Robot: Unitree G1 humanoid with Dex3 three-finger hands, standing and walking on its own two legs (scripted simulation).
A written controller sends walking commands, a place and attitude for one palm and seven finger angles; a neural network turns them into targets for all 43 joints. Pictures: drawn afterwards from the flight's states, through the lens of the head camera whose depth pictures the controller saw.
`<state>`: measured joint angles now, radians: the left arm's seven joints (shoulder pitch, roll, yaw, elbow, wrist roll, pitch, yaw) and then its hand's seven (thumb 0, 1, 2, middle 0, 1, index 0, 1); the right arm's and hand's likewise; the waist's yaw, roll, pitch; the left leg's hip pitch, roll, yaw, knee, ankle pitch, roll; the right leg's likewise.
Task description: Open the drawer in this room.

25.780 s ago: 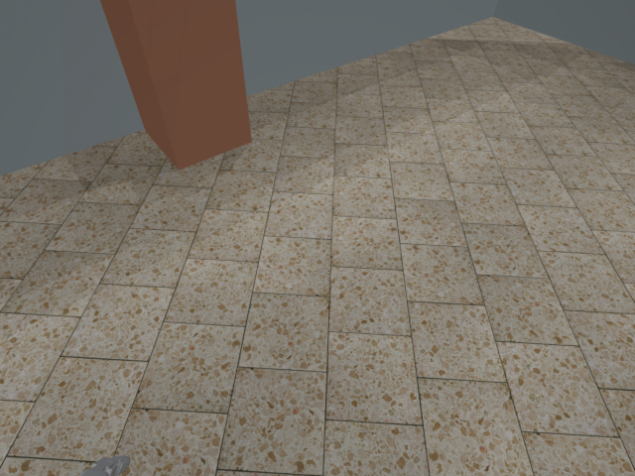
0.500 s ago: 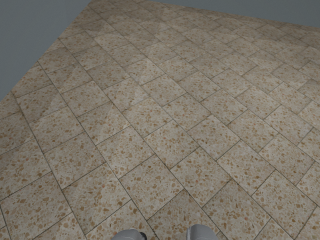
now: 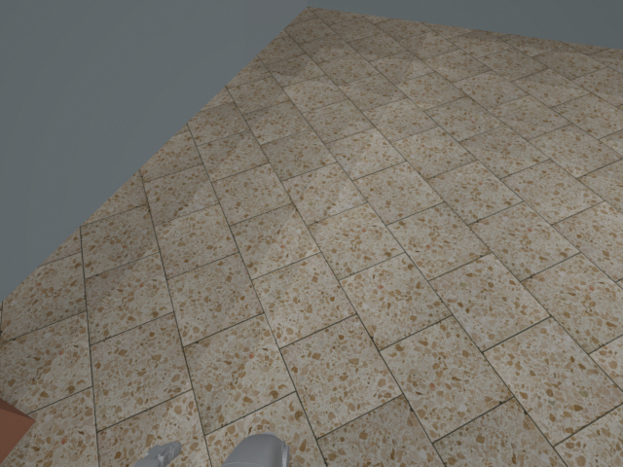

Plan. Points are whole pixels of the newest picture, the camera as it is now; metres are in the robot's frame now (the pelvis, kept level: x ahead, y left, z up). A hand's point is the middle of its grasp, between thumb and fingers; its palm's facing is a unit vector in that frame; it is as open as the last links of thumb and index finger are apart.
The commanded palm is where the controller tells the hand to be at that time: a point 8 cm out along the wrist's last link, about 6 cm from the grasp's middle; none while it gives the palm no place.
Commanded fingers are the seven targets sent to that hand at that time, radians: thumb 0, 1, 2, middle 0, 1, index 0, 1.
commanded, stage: turn to face it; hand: left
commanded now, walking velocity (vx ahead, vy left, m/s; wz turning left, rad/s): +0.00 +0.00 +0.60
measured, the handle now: out of the picture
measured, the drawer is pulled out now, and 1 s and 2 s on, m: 0.00 0.00 0.00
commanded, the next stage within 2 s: take the last steps up to it in 1.74 s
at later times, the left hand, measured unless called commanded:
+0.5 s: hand out of the picture -0.03 +0.28 -0.18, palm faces +0.34 -0.90 -0.26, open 7.4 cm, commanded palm none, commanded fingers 0.00 0.90 0.90 -0.20 -0.30 -0.20 -0.30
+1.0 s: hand out of the picture -0.02 +0.21 -0.15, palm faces +0.55 -0.79 -0.27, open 7.4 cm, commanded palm none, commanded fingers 0.00 0.90 0.90 -0.20 -0.30 -0.20 -0.30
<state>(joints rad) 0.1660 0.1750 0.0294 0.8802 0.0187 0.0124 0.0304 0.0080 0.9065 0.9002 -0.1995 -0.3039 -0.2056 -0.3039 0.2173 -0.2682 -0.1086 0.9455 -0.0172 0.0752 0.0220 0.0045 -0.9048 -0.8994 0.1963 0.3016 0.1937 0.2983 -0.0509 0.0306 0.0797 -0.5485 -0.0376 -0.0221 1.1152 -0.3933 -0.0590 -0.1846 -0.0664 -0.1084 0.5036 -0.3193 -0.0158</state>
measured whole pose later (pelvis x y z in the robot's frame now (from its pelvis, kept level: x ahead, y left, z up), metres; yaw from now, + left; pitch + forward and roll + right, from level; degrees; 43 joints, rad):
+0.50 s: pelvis -0.01 +0.05 +0.00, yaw +18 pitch +0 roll -1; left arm 0.19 0.29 0.07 0.92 0.02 0.06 0.01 0.01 0.91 0.90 -0.20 -0.30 -0.20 -0.30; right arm 0.09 -0.23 -0.05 0.89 -0.01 0.03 0.01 0.00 -0.90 -0.90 0.20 0.30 0.20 0.30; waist 0.03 -0.04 0.12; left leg -0.25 -0.01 0.00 0.53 -0.27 0.04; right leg -0.46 -0.11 -0.05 1.10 -0.44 0.10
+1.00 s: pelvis +0.00 -0.01 +0.00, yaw +37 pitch -1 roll +2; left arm 0.17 0.17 0.02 0.86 0.02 0.01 0.02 0.01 0.90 0.90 -0.20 -0.30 -0.21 -0.30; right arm 0.22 -0.27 -0.10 0.96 -0.01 0.09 0.03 0.00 -0.90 -0.90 0.20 0.30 0.19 0.30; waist -0.05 0.03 0.10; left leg -0.50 0.01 -0.01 1.17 -0.39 -0.08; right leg -0.19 -0.11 -0.18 0.52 -0.31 -0.01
